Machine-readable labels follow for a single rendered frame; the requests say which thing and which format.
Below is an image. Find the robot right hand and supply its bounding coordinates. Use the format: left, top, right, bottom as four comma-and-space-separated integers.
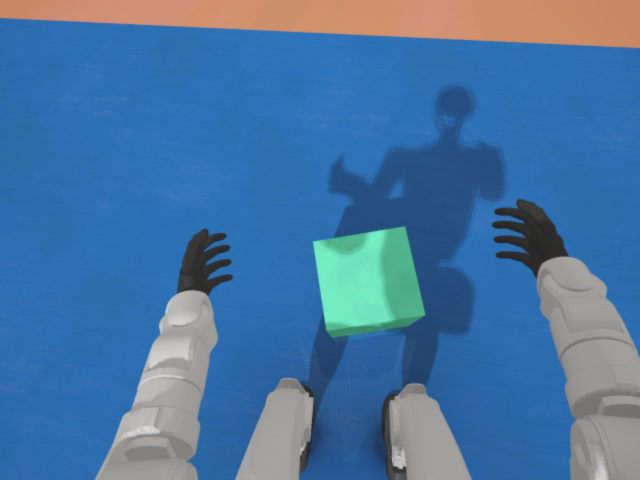
492, 199, 569, 278

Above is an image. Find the robot left forearm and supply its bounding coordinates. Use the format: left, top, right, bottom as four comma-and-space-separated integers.
95, 290, 218, 480

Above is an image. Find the robot left hand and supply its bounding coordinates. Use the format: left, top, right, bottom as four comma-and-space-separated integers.
177, 228, 233, 296

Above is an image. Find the robot right upper arm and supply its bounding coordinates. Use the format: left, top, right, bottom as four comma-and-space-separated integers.
570, 415, 640, 480

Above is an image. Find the right robot thigh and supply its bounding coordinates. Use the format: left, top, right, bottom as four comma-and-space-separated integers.
389, 394, 472, 480

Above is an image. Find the robot left upper arm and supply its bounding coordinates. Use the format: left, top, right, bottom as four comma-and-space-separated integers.
97, 458, 198, 480

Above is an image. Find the left robot foot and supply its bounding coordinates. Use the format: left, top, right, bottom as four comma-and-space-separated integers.
299, 385, 315, 474

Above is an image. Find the carton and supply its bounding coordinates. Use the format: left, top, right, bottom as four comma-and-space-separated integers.
313, 226, 425, 338

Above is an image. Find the robot right forearm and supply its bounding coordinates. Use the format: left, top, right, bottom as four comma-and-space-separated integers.
537, 257, 640, 420

